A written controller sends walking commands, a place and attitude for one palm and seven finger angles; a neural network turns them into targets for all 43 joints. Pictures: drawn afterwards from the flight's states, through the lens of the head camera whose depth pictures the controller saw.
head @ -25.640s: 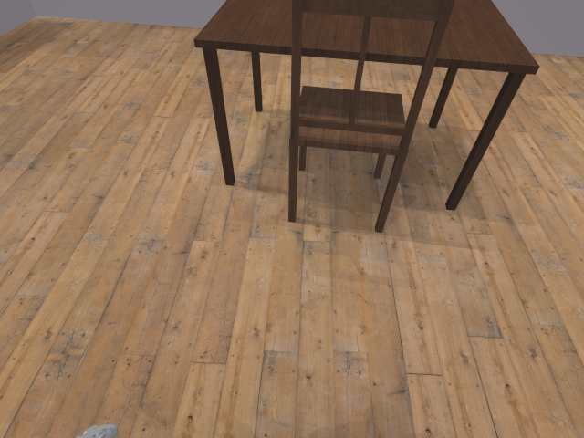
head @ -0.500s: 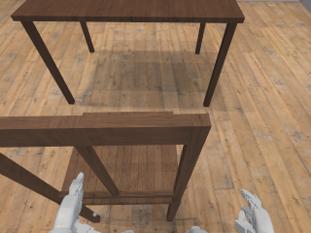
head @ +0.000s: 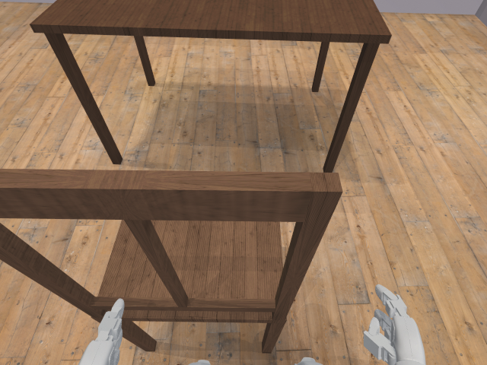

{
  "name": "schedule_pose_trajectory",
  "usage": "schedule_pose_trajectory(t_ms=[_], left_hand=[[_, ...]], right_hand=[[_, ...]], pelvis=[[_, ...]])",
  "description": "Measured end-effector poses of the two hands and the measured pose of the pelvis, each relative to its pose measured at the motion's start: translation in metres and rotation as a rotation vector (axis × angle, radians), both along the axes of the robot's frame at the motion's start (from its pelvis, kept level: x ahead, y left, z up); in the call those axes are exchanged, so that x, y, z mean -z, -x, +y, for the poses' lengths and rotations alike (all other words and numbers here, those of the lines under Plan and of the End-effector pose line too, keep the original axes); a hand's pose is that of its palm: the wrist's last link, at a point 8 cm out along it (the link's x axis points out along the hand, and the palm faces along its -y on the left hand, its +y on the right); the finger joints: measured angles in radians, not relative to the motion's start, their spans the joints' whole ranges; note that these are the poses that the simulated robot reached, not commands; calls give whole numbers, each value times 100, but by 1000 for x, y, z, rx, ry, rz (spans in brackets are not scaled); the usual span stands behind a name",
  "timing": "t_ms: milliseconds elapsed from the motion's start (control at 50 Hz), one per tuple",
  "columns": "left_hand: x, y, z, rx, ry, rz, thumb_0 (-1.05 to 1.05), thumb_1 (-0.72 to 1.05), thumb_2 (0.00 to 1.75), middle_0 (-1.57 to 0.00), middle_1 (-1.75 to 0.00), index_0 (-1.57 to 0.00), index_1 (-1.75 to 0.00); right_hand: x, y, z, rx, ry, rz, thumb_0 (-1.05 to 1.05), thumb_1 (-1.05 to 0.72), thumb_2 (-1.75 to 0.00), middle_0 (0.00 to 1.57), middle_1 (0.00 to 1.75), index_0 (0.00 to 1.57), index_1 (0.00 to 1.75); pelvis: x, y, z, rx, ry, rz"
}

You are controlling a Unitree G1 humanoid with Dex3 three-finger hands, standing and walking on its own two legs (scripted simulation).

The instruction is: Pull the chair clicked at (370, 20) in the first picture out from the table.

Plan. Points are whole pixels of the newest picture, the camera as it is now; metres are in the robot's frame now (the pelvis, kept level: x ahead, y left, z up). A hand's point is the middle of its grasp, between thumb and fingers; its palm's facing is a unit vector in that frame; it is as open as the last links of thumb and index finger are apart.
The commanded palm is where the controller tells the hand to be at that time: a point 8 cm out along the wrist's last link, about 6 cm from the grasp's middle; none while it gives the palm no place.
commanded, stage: draw the hand back to the body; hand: left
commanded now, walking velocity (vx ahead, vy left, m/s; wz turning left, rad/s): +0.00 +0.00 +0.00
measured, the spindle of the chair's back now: (165, 270) +0.26 +0.14 +0.02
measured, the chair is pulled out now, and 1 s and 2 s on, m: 0.64 0.64 0.64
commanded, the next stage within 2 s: step back with the hand held close in 1.58 s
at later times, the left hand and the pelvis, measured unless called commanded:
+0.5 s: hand (89, 339) +0.15 +0.19 +0.09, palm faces +0.04 -0.99 -0.12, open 17.4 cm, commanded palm +0.11 +0.25 +0.11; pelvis -0.01 +0.00 +0.00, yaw +0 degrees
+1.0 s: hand (24, 302) +0.18 +0.25 +0.15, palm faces +0.37 -0.81 -0.46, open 12.2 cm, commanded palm +0.15 +0.29 +0.21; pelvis +0.02 +0.00 +0.06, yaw +0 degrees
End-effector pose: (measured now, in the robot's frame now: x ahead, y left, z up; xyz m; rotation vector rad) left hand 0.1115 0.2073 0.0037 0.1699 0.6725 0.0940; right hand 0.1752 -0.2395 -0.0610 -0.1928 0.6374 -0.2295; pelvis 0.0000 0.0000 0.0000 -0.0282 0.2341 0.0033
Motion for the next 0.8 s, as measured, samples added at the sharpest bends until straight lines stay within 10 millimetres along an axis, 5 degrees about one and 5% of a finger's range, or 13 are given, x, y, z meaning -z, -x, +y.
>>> schedule_pose_trajectory(t_ms=[300, 540, 640, 800], left_hand=[[-59, -23, 15, 87, 80, -550, -1, -54, 20, -1, 0, 0, 0], [-106, -18, 42, 71, -12, -551, -1, -50, 22, -1, -1, -1, -1], [-123, -14, 56, -51, -241, -438, -1, -38, 28, -3, -3, -3, -3], [-151, -22, 67, -164, -350, -455, -1, -12, 40, -7, -9, -6, -9]], right_hand=[[22, 3, 6, -14, -53, 0, 2, -90, -90, 20, 30, 20, 30], [-1, 2, 14, 2, -82, -42, 2, -90, -90, 20, 30, 20, 30], [-18, -1, 15, -12, -55, -22, 2, -90, -90, 20, 30, 20, 30], [-34, -11, 18, -64, -41, -11, 2, -90, -90, 20, 30, 20, 30]], pelvis=[[16, 12, 0, 4, 7, 14], [-6, 7, 0, 7, 7, -57], [-24, 0, 1, 9, 5, -127], [-44, -10, 1, 4, -5, -211]])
